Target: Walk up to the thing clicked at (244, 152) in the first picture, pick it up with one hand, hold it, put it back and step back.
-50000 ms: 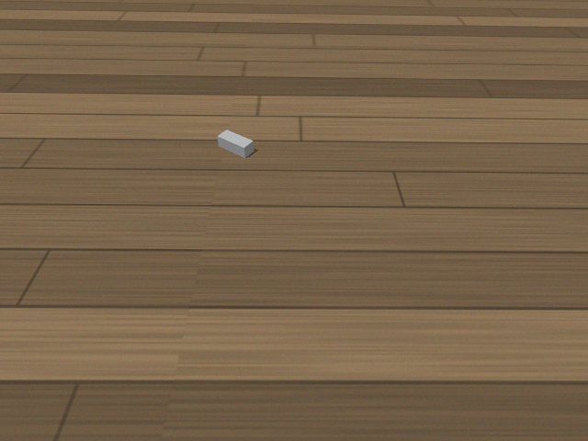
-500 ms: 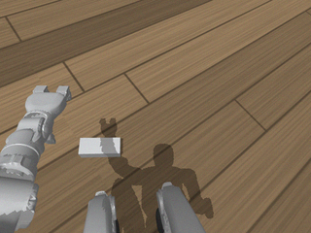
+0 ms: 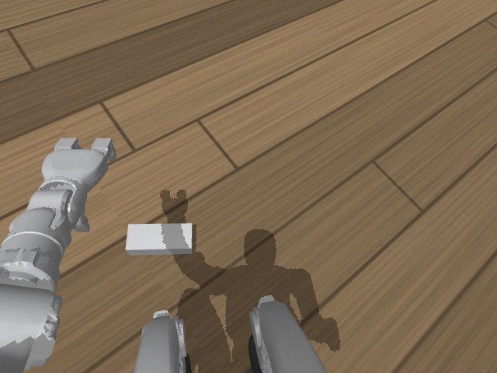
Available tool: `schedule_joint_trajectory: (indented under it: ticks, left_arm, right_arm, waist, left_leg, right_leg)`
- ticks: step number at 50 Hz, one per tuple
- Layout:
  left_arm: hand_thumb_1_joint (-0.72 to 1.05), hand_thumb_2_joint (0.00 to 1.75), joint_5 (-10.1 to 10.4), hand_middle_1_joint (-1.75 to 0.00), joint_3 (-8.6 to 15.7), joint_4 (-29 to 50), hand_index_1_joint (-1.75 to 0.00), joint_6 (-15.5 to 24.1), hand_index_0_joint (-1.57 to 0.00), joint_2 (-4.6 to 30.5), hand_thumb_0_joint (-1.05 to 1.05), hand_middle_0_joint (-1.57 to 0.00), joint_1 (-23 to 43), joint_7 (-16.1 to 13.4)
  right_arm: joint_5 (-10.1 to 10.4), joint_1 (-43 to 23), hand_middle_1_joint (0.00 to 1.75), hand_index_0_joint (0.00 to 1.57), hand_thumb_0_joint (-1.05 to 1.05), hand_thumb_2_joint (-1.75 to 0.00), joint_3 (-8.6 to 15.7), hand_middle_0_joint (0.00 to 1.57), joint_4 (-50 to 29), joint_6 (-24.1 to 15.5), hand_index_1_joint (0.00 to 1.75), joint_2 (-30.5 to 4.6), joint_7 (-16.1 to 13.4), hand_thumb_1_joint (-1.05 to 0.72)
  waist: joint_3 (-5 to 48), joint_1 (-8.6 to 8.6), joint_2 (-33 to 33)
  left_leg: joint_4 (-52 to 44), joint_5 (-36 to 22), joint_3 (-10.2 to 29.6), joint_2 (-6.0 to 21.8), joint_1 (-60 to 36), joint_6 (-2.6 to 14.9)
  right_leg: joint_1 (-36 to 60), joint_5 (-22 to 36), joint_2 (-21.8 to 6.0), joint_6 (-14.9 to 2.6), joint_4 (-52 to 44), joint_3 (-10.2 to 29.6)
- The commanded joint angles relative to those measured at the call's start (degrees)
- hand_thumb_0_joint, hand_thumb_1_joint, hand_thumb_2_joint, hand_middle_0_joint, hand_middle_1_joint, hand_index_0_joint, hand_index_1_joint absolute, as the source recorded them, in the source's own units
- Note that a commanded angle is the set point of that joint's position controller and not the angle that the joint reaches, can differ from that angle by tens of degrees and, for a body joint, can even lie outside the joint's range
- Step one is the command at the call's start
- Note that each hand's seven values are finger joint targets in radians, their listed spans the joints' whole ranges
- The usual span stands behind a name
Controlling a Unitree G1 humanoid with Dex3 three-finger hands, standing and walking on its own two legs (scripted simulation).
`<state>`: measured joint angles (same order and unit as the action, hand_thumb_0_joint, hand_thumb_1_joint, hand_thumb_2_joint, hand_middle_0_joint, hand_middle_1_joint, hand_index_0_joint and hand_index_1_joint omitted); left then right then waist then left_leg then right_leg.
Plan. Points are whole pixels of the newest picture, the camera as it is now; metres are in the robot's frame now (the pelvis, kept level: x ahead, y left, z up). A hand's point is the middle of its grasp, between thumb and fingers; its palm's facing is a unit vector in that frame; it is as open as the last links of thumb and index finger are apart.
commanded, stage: go down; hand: left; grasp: from above
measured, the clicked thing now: (161, 239) +0.51 +0.15 -0.57
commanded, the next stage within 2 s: approach in 0.68 s
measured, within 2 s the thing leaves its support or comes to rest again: neither
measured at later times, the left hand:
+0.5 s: hand (89, 192) +0.46 +0.21 -0.08, palm faces -0.43 +0.04 -0.90, open 14.4 cm
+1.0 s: hand (94, 199) +0.45 +0.21 -0.10, palm faces -0.45 +0.06 -0.89, open 14.4 cm
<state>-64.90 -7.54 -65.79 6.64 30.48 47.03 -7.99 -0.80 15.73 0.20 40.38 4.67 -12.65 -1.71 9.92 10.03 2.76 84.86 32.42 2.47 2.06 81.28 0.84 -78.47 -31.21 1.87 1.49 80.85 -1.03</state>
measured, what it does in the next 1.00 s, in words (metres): stands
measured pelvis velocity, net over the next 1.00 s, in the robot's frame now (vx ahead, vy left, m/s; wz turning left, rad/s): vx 0.00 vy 0.00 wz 0.00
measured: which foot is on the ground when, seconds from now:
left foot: down 0.00-1.00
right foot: down 0.00-1.00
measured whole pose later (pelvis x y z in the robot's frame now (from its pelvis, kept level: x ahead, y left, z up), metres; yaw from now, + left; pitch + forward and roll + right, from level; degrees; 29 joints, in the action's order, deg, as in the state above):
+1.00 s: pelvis +0.00 +0.00 +0.00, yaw +0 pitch +30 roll -4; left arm -65.9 -9.1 -71.3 4.7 28.0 48.8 -11.5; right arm -1.5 16.2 0.2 40.3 4.4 -12.6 -0.9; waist 10.6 10.5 2.7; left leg 85.3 32.6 2.5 1.9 82.5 0.9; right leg -79.7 -31.5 1.7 1.5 81.5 -1.0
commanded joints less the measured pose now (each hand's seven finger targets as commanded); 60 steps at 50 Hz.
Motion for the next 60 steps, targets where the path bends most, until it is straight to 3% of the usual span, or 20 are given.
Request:
schedule_joint_trajectory:
  ticks: [1,4,9,11,14,16,17,20,26,30,35,39,40,42,44,47,51,54,59,60]
  left_arm:
    - [-0.61,1.06,-0.37,-1.01,2.33,8.04,-1.03,1.04,-0.04,10.88,0.00,-0.06,22.10,-2.35]
    - [-0.61,1.06,-0.53,-1.01,1.93,7.44,-1.03,1.30,-0.04,9.63,0.00,-0.06,21.45,-2.64]
    - [-0.61,1.05,-1.06,-1.01,3.55,12.47,-1.03,1.19,-0.04,12.15,0.00,-0.06,22.57,-3.05]
    - [-0.61,1.05,-0.88,-1.00,4.63,12.24,-1.02,0.43,-0.04,13.16,0.00,-0.06,20.58,-3.32]
    - [-0.61,1.05,-0.24,-0.98,4.10,12.32,-1.01,-0.41,-0.05,11.51,0.00,-0.08,21.57,-3.49]
    - [-0.61,1.06,-0.22,-0.98,4.60,12.79,-1.01,-0.69,-0.04,12.29,0.00,-0.07,22.18,-3.86]
    - [-0.61,1.07,0.04,-0.98,3.69,10.65,-1.01,-0.98,-0.04,10.44,0.00,-0.07,20.83,-3.81]
    - [-0.61,1.07,0.05,-0.98,3.24,10.44,-1.01,-0.66,-0.04,10.15,0.00,-0.06,21.73,-3.96]
    - [-0.61,1.07,-0.89,-0.99,1.44,5.51,-1.02,0.42,-0.03,7.95,0.00,-0.06,20.02,-4.16]
    - [-0.61,1.07,-1.61,-0.99,2.53,6.99,-1.01,0.95,-0.04,10.03,0.00,-0.06,20.50,-4.21]
    - [-0.61,1.06,-1.48,-0.98,2.93,11.82,-1.01,0.38,-0.04,9.93,0.00,-0.06,22.72,-4.86]
    - [-0.61,1.14,-1.24,-0.98,4.58,13.15,-1.04,-1.21,-0.02,12.37,0.00,-0.07,23.36,-5.11]
    - [-0.61,1.06,-1.05,-0.93,4.53,13.69,-0.97,-1.46,-0.05,12.44,0.00,-0.09,23.26,-4.95]
    - [-0.61,1.06,-1.01,-0.95,3.69,12.26,-0.99,-1.97,-0.06,10.85,0.00,-0.09,23.69,-4.84]
    - [-0.59,1.05,-0.71,-0.95,1.55,6.82,-0.99,-2.30,-0.07,6.60,0.00,-0.10,21.22,-5.02]
    - [-0.58,1.03,-0.84,-0.96,-0.42,0.32,-0.99,-1.68,-0.07,3.80,0.00,-0.10,19.34,-5.38]
    - [-0.57,1.04,-1.66,-0.97,-2.30,-5.34,-0.99,0.13,-0.06,1.70,0.00,-0.08,19.43,-5.47]
    - [-0.54,1.00,-3.42,-1.05,-1.95,-8.18,-1.04,1.79,-0.08,2.49,0.00,-0.07,21.18,-6.58]
    - [-0.54,1.00,-7.20,-1.05,1.80,-3.86,-1.05,4.17,-0.08,8.83,0.00,-0.07,29.15,-11.44]
    - [-0.55,1.01,-7.91,-1.06,2.08,-3.94,-1.05,3.97,-0.08,8.56,0.00,-0.07,30.12,-12.93]
  right_arm:
    - [0.00,8.54,0.30,0.20,0.00,-0.91,3.66,0.20,-2.60,-0.96,0.30,-10.82,-0.69,-0.94]
    - [-0.28,8.62,0.30,0.20,0.00,-0.91,3.54,0.20,-2.73,-0.91,0.30,-10.81,-0.37,-0.93]
    - [-0.46,9.48,0.30,0.20,0.00,-0.91,4.06,0.20,-3.33,-0.38,0.30,-11.09,0.06,-0.94]
    - [-0.46,9.64,0.30,0.20,0.00,-0.91,4.05,0.20,-3.59,0.09,0.30,-11.17,0.23,-0.93]
    - [-0.56,9.59,0.30,0.20,0.00,-0.92,4.03,0.20,-3.43,0.42,0.30,-10.96,0.29,-0.94]
    - [-0.41,9.61,0.30,0.20,0.00,-0.91,4.20,0.20,-3.23,0.38,0.30,-10.96,0.10,-0.94]
    - [-0.49,9.53,0.30,0.20,0.00,-0.92,3.80,0.20,-2.94,0.25,0.30,-10.67,0.16,-0.94]
    - [-0.33,9.63,0.30,0.20,0.00,-0.91,3.98,0.20,-2.81,-0.13,0.30,-10.73,-0.26,-0.93]
    - [-0.54,9.38,0.30,0.20,0.00,-0.91,3.62,0.20,-2.37,-0.95,0.30,-10.41,-0.37,-0.94]
    - [-0.69,9.29,0.30,0.20,0.00,-0.91,4.07,0.20,-3.12,-0.77,0.30,-10.96,0.09,-0.93]
    - [-0.73,9.45,0.30,0.20,0.00,-0.91,4.36,0.20,-3.80,-0.26,0.30,-10.95,0.41,-0.93]
    - [-0.77,10.08,0.30,0.20,0.00,-0.91,4.36,0.20,-3.54,0.29,0.30,-11.51,0.36,-0.94]
    - [-0.70,9.86,0.30,0.20,0.00,-0.91,4.47,0.20,-3.55,0.33,0.30,-11.47,0.29,-0.92]
    - [-0.72,9.90,0.30,0.20,0.00,-0.91,4.43,0.20,-2.92,0.38,0.30,-11.49,0.22,-0.92]
    - [-0.82,9.30,0.30,0.20,0.00,-0.91,4.07,0.20,-2.10,-0.01,0.30,-10.87,0.13,-0.92]
    - [-0.65,8.99,0.30,0.20,0.00,-0.91,3.80,0.20,-1.79,-0.95,0.30,-10.49,-0.09,-0.92]
    - [-0.89,7.58,0.30,0.20,0.00,-0.91,3.35,0.20,-2.20,-1.88,0.30,-10.74,0.42,-0.92]
    - [-1.50,7.12,0.30,0.20,0.00,-0.90,3.15,0.20,-2.20,-2.38,0.30,-11.27,1.06,-0.91]
    - [-2.94,7.47,0.30,0.20,0.00,-0.90,3.30,0.20,-2.61,-3.11,0.30,-11.86,2.64,-0.92]
    - [-3.25,7.67,0.30,0.20,0.00,-0.91,3.16,0.20,-2.49,-3.18,0.30,-11.64,2.96,-0.92]
  waist:
    - [26.44,1.49,6.63]
    - [26.18,1.32,7.13]
    - [34.45,0.46,8.47]
    - [34.60,-0.12,7.17]
    - [32.69,0.96,7.22]
    - [32.34,1.11,5.95]
    - [29.77,1.83,5.98]
    - [28.50,1.91,5.27]
    - [25.31,2.13,4.20]
    - [28.12,0.83,7.13]
    - [33.14,0.99,7.68]
    - [34.64,1.17,6.94]
    - [35.27,0.72,7.98]
    - [33.95,1.51,7.68]
    - [27.17,2.77,5.96]
    - [21.00,3.36,2.16]
    - [18.61,3.97,1.04]
    - [20.03,4.14,1.78]
    - [35.23,3.42,11.39]
    - [37.75,3.57,12.53]
  left_leg:
    - [-10.70,-12.25,0.66,-0.57,-22.89,0.26]
    - [-10.09,-13.85,0.43,-0.63,-22.97,0.33]
    - [-9.00,-19.16,0.14,-0.84,-26.77,0.68]
    - [-10.10,-20.02,0.49,-0.75,-28.08,0.56]
    - [-11.02,-18.56,0.73,-0.57,-28.57,0.52]
    - [-11.72,-15.41,0.44,-0.64,-27.75,0.69]
    - [-11.65,-14.87,0.43,-0.69,-26.24,0.72]
    - [-12.47,-11.99,0.41,-0.71,-25.69,0.62]
    - [-9.57,-13.23,-0.31,-1.07,-21.28,1.14]
    - [-9.14,-15.83,-0.09,-0.98,-23.61,0.65]
    - [-9.36,-15.64,0.11,-0.97,-25.67,0.57]
    - [-10.53,-16.14,0.73,-0.80,-27.50,0.45]
    - [-11.00,-16.83,0.93,-0.66,-29.33,0.36]
    - [-11.73,-16.83,2.07,-0.23,-30.51,0.01]
    - [-11.83,-13.62,2.15,-0.09,-26.50,0.18]
    - [-9.19,-8.55,0.75,-0.75,-17.61,0.81]
    - [-3.32,-8.02,-0.12,-1.46,-9.39,1.23]
    - [1.55,-10.90,0.25,-1.61,-5.34,1.29]
    - [9.20,-16.36,0.90,-1.75,-6.46,0.40]
    - [10.65,-16.93,0.54,-1.88,-6.01,0.38]
  right_leg:
    - [9.87,10.08,1.15,-3.98,-9.31,-1.91]
    - [8.91,11.11,1.12,-4.01,-8.84,-1.86]
    - [13.28,15.84,1.19,-3.69,-8.59,-1.47]
    - [14.53,16.08,1.12,-3.62,-9.15,-1.74]
    - [13.58,14.63,1.15,-3.51,-10.33,-1.80]
    - [15.16,13.18,1.18,-3.43,-11.49,-1.70]
    - [14.25,12.92,1.11,-3.41,-11.45,-1.62]
    - [14.01,10.72,1.05,-3.46,-12.33,-1.58]
    - [11.89,12.65,0.94,-3.38,-10.71,-1.05]
    - [10.54,13.31,0.99,-3.72,-9.08,-1.28]
    - [12.50,13.50,1.12,-3.60,-8.88,-1.60]
    - [13.91,13.69,0.99,-3.42,-9.62,-1.85]
    - [13.79,13.59,1.10,-3.46,-9.79,-1.86]
    - [11.78,12.62,1.14,-3.53,-9.63,-2.31]
    - [8.76,10.56,1.13,-3.58,-10.02,-2.41]
    - [6.43,8.02,1.16,-3.63,-9.15,-2.13]
    - [2.40,8.38,0.78,-3.73,-4.33,-1.64]
    - [-2.85,10.15,0.79,-3.94,0.95,-1.96]
    - [-10.86,13.45,0.87,-4.19,11.19,-2.66]
    - [-11.69,14.26,0.97,-4.08,12.73,-2.73]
